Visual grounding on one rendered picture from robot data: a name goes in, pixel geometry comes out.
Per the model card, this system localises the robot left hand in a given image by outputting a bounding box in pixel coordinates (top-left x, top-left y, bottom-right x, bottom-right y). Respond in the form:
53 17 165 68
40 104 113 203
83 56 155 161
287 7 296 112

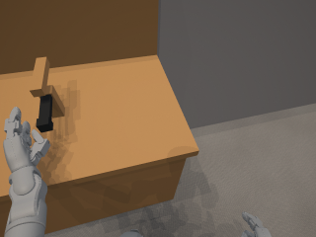
3 107 50 173

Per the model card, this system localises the robot left forearm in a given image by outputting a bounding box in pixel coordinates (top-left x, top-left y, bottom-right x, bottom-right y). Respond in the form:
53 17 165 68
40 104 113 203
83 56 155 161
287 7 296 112
4 166 47 237

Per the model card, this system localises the tap lever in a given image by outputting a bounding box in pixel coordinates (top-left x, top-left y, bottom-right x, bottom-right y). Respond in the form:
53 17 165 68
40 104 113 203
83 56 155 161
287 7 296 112
36 94 53 133

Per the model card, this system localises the counter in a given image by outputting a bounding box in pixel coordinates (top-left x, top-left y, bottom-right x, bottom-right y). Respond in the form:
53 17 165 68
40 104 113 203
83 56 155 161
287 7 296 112
0 0 199 237

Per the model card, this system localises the robot right hand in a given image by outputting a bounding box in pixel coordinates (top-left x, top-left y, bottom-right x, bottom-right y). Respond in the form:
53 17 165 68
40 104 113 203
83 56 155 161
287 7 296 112
241 211 272 237

